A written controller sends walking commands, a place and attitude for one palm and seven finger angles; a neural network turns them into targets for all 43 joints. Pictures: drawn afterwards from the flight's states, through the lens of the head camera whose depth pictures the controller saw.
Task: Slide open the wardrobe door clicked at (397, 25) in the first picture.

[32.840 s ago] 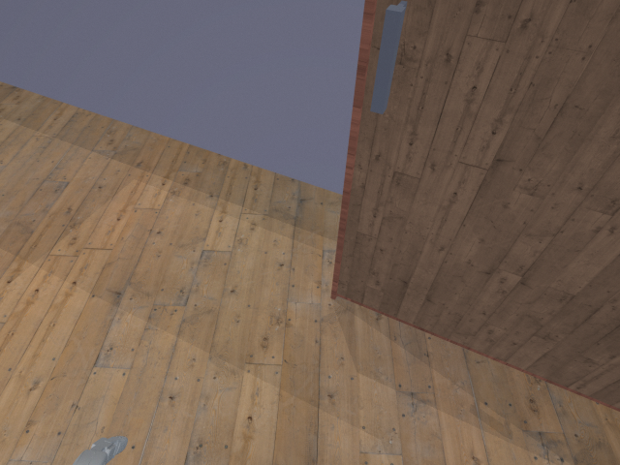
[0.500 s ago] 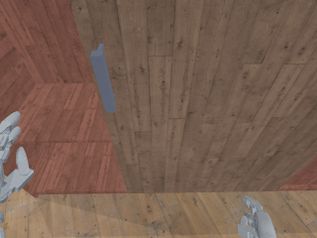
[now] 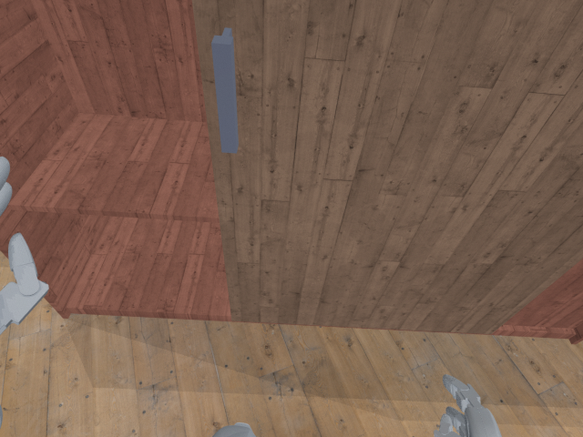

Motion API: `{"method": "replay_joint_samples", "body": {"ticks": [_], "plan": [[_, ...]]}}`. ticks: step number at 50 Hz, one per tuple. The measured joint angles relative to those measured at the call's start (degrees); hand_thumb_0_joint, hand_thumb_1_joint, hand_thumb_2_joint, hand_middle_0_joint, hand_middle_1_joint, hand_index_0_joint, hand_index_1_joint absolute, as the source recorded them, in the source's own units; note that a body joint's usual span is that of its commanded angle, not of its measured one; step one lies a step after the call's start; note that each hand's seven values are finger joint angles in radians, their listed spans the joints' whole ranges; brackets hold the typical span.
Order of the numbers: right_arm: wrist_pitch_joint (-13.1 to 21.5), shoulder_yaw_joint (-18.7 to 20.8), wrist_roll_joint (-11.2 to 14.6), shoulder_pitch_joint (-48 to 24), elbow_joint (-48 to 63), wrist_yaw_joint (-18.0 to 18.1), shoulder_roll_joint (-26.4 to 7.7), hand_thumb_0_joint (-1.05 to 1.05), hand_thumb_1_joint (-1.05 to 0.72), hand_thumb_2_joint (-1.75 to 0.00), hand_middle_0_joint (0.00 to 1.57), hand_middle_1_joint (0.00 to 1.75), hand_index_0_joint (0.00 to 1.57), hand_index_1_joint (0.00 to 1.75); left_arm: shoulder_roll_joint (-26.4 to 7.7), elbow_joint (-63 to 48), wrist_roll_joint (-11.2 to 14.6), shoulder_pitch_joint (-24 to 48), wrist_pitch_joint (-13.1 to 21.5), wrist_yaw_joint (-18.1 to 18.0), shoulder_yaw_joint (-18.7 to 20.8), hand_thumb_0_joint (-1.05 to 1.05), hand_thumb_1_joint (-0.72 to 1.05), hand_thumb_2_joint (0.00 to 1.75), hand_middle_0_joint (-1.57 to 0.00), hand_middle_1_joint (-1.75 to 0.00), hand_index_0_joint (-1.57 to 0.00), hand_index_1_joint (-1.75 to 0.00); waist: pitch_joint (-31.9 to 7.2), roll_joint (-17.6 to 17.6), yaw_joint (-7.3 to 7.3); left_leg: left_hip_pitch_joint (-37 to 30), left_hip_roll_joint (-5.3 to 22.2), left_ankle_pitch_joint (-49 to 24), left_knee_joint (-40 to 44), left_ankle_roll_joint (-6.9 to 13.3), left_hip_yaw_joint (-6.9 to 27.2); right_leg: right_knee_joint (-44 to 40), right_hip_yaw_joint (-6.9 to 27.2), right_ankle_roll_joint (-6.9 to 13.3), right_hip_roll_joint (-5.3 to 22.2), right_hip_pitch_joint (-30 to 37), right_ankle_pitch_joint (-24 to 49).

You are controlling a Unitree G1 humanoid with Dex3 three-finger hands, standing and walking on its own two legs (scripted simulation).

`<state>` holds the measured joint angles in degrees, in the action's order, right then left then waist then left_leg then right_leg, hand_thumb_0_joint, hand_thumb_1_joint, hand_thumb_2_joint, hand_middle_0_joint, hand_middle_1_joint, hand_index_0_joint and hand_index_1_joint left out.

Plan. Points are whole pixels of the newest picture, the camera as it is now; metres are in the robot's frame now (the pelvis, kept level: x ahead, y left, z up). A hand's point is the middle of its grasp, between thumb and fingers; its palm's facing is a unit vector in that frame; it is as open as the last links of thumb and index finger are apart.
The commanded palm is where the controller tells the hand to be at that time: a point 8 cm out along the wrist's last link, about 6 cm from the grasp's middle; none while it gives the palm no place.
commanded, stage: step back with the hand held close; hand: left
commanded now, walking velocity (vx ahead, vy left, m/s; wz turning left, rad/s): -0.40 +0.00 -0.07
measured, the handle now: (228, 93) +0.56 +0.15 +0.18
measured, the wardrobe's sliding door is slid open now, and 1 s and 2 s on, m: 0.58 0.58 0.58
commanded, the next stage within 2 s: stop stepping back and stand still in 0.20 s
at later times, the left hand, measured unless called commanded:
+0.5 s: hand out of the picture +0.12 +0.27 +0.18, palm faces +0.44 -0.80 -0.41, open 7.4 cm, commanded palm +0.05 +0.30 +0.19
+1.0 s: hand out of the picture +0.09 +0.29 +0.18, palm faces +0.40 -0.81 -0.43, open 7.4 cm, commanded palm +0.02 +0.33 +0.19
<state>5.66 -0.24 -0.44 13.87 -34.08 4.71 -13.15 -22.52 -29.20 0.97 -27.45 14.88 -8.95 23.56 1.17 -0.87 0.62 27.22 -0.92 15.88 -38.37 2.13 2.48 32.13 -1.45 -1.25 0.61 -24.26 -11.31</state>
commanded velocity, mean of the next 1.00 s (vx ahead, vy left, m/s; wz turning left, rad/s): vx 0.02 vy -0.02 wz -0.04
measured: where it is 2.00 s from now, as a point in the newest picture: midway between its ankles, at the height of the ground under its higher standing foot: outside the picture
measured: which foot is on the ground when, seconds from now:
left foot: down 0.00-0.24, up 0.26-0.30, down 0.32-0.58, up 0.60-0.80, down 0.82-1.00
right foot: down 0.00-0.02, up 0.04-0.16, down 0.18-0.82, up 0.84-1.00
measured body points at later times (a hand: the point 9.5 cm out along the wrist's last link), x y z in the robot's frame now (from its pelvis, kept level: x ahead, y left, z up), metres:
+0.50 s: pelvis -0.09 +0.00 +0.01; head -0.09 +0.04 +0.46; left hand +0.09 +0.31 +0.20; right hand +0.12 -0.23 -0.03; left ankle +0.03 +0.08 -0.72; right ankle -0.11 -0.13 -0.71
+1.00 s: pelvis -0.12 +0.03 +0.01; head -0.12 +0.06 +0.46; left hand +0.07 +0.34 +0.20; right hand -0.02 -0.19 -0.08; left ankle -0.17 +0.15 -0.72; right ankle -0.09 -0.06 -0.70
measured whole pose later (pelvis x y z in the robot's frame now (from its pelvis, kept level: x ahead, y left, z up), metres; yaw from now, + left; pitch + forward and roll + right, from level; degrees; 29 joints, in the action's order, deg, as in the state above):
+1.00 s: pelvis -0.12 +0.03 +0.01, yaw -1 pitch +1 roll -1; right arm 10.2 -2.0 -0.9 18.7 -38.4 3.3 -8.1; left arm -25.6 -27.8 1.8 -29.6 10.5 -9.2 24.8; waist -1.7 -3.0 -2.9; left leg 11.4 2.9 20.3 -31.2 -0.2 -3.0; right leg 42.5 -5.3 -0.6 -1.1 -24.0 -20.0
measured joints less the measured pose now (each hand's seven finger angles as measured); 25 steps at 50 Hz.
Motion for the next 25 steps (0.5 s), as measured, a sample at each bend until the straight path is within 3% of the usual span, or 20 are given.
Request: {"method": "replay_joint_samples", "body": {"ticks": [5, 9, 11, 14, 16, 19, 22, 25], "plan": [[1.93, 0.81, -0.13, 1.73, -0.04, 0.28, 1.27, 0.02, -0.9, -0.9, 0.2, 0.3, 0.2, 0.3, -3.41, -0.12, -0.68, 1.17, 0.81, 0.48, 3.01, 0.01, 0.88, 0.9, -0.22, -0.31, -0.21, -0.31, 0.25, 1.87, -1.83, 0.96, 1.91, -8.7, 2.24, 0.34, 1.15, 11.55, 1.37, -0.37, -3.91, 0.54, -6.77], [2.96, 0.71, -0.09, 2.79, -0.79, -0.71, 2.59, 0.02, -0.9, -0.9, 0.2, 0.3, 0.2, 0.3, -4.49, 0.71, -0.64, 0.08, 2.26, 0.8, 5.44, 0.01, 0.88, 0.9, -0.22, -0.31, -0.21, -0.31, -3.22, 1.29, -2.04, 4.89, 2.95, -7.3, 2.7, -0.1, -0.72, 7.86, 1.9, 0.76, -5.36, 9.15, -9.81], [3.36, 0.68, -0.37, 1.12, -1.08, -1.13, 2.48, 0.02, -0.9, -0.9, 0.2, 0.3, 0.21, 0.3, -3.74, 0.76, 0.02, -0.57, 2.72, 0.85, 6.12, 0.01, 0.88, 0.9, -0.22, -0.31, -0.21, -0.31, -3.41, 0.57, -0.4, 7.48, 3.14, -7.23, 2.8, -0.76, -2.52, 1.43, 3.35, 2.32, -4.94, 10.98, -15.68], [2.7, 0.9, -0.53, -2.72, -3.54, -1.23, 1.77, 0.02, -0.9, -0.9, 0.2, 0.3, 0.21, 0.3, -1.1, 1.35, 0.38, -0.9, 2.77, 0.93, 3.28, 0.01, 0.88, 0.9, -0.21, -0.31, -0.21, -0.31, -0.23, 1.42, 1.63, 6.08, 3.33, -6.71, 1.7, -2.14, -2.97, 1.0, 4.35, 1.76, -5.42, 10.18, -9.77], [1.95, 0.77, -0.21, -3.08, -4.13, -0.97, 2.07, 0.02, -0.9, -0.9, 0.2, 0.3, 0.21, 0.3, -0.89, 0.83, 0.23, -1.42, 1.83, 1.32, 1.22, 0.01, 0.88, 0.9, -0.21, -0.31, -0.21, -0.31, -0.84, -0.14, 2.64, 2.25, 2.3, -9.93, 1.49, -2.16, -4.58, 0.02, 5.6, 1.04, -4.6, 10.38, -8.53], [1.73, 0.58, 0.33, -3.51, -2.83, -0.45, 2.28, 0.02, -0.9, -0.9, 0.2, 0.3, 0.21, 0.3, -1.61, 0.39, 0.41, -0.43, 0.93, 1.99, -0.11, 0.01, 0.88, 0.9, -0.22, -0.31, -0.21, -0.31, -1.91, -1.81, 1.95, -1.29, 1.23, -7.23, 7.2, 0.79, -5.03, -0.62, 5.9, 0.54, -3.88, 10.04, -8.23], [2.55, 0.23, 0.27, -5.0, -0.89, -0.2, 2.05, 0.02, -0.9, -0.9, 0.2, 0.3, 0.21, 0.3, -2.43, 1.28, 0.7, 1.44, -0.21, 1.96, -0.09, 0.01, 0.88, 0.9, -0.22, -0.31, -0.21, -0.31, -1.22, -2.37, 0.92, -2.2, 1.07, -10.38, 9.02, 1.3, -5.66, -0.11, 6.14, 0.31, -3.47, 9.87, -7.97], [3.26, -0.06, 0.08, -5.24, 1.16, -0.11, 2.23, 0.02, -0.9, -0.9, 0.2, 0.3, 0.21, 0.3, -2.85, 2.39, 0.81, 1.16, -1.63, 1.78, 0.85, 0.01, 0.88, 0.9, -0.22, -0.31, -0.21, -0.31, -1.79, -1.75, -0.36, -3.03, 1.18, -11.03, 11.25, 1.1, -5.78, 2.19, 4.22, 1.12, -3.58, 9.68, -11.88]]}}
